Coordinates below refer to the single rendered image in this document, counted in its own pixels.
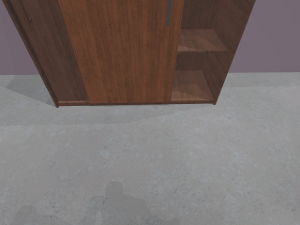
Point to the wardrobe door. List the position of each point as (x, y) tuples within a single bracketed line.
[(124, 50), (48, 35)]

